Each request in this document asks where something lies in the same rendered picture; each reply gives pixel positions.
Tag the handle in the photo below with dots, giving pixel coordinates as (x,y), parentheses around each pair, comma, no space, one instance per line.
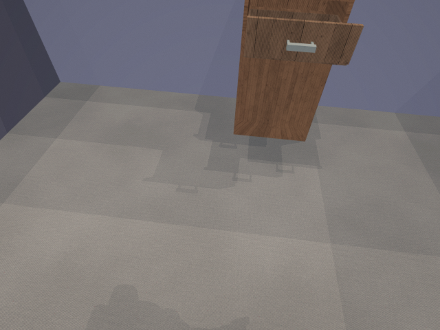
(301,47)

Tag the drawer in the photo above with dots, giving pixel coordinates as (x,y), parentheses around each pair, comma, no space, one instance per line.
(267,32)

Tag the cabinet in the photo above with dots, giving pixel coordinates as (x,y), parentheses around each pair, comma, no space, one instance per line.
(278,98)

